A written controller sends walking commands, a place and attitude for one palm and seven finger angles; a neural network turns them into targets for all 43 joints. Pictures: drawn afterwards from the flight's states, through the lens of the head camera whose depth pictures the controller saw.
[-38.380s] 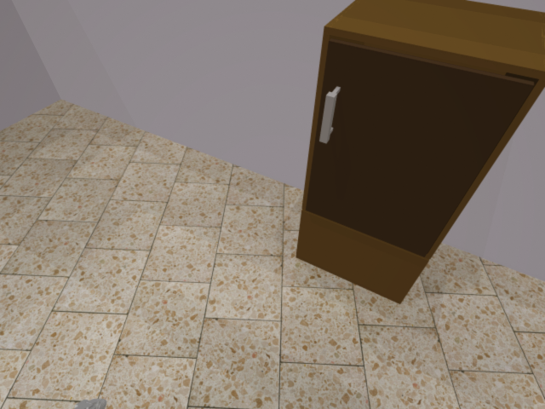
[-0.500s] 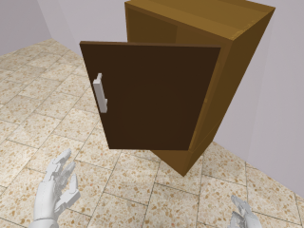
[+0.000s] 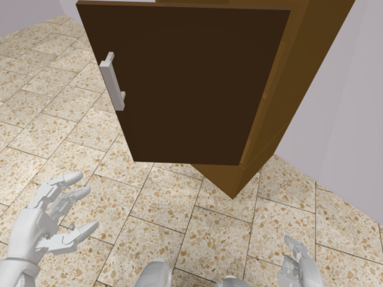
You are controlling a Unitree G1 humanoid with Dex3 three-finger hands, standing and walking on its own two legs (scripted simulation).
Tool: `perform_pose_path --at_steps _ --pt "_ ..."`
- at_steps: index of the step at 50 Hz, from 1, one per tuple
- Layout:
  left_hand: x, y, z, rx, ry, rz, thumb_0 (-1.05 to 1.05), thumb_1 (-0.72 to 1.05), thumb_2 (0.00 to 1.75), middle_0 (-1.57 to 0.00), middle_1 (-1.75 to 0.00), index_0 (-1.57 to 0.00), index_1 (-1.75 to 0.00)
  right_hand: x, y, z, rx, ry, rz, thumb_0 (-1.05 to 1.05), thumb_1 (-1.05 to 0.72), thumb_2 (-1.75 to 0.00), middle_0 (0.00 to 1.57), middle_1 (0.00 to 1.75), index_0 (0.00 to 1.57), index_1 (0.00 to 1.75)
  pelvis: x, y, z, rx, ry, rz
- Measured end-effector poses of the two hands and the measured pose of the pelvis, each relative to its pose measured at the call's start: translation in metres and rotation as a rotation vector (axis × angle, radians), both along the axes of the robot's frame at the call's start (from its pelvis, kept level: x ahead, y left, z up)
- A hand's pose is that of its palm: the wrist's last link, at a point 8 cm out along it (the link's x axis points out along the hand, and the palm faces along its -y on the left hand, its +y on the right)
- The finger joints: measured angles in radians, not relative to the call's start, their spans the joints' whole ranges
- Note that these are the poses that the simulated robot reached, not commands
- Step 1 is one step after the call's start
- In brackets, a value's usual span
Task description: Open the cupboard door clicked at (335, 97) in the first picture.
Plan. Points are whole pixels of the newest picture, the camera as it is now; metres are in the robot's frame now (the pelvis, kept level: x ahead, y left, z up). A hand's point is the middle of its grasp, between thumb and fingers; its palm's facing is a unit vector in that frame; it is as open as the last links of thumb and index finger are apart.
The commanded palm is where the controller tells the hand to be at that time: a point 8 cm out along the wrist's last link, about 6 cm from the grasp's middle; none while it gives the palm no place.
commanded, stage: raise the hand with hooked fingers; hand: left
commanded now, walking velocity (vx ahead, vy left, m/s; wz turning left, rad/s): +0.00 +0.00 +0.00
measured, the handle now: (115, 82) +0.56 +0.23 +0.09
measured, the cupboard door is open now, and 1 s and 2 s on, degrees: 41 41 41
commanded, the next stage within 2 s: move the hooked fingers beside the handle in 1.36 s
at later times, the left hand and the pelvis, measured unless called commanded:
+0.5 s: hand (39, 201) +0.25 +0.29 +0.08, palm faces +0.05 -1.00 -0.06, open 13.4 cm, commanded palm +0.23 +0.34 +0.09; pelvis +0.00 +0.04 +0.02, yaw +0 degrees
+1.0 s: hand (25, 166) +0.30 +0.33 +0.10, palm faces +0.03 -1.00 -0.04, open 14.0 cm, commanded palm +0.27 +0.37 +0.11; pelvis +0.01 +0.05 +0.04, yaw -1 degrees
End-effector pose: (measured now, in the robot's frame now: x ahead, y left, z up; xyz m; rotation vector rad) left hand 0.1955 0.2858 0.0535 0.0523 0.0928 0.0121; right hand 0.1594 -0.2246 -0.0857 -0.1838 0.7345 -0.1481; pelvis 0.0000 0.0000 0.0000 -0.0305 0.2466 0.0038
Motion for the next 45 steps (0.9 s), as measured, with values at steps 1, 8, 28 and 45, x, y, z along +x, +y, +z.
perform_pose_path --at_steps 1,8,28,45 --pt "0.002 0.002 0.003 -0.001 0.002 0.01 0.0 0.21 0.6 -0.25 -0.74 -0.25 -0.74 -0.008 -0.002 0.001 -0.002 0.013 -0.018 0.01 -0.9 -0.9 0.21 0.3 0.21 0.3 0.0 0.001 0.003 0.002 -0.002 -0.004" --pt "0.008 0.016 0.014 0.013 -0.037 0.032 0.0 0.05 0.53 -0.26 -0.84 -0.26 -0.84 -0.044 -0.02 0.014 -0.071 0.061 -0.084 0.01 -0.9 -0.9 0.21 0.3 0.21 0.3 0.0 0.016 0.013 0.004 -0.011 -0.018" --pt "0.035 0.064 0.032 0.001 -0.07 0.034 -0.01 -0.4 0.34 -0.3 -1.13 -0.3 -1.14 -0.002 0.034 0.056 -0.086 -0.071 0.047 0.01 -0.9 -0.9 0.2 0.3 0.21 0.3 -0.001 0.046 0.027 -0.029 -0.059 0.001" --pt "0.077 0.095 0.051 -0.007 -0.065 0.037 -0.02 -0.5 0.3 -0.3 -1.19 -0.3 -1.19 -0.016 0.031 0.057 -0.114 0.016 0.025 0.01 -0.9 -0.9 0.21 0.3 0.21 0.3 0.005 0.053 0.037 -0.029 -0.069 0.0"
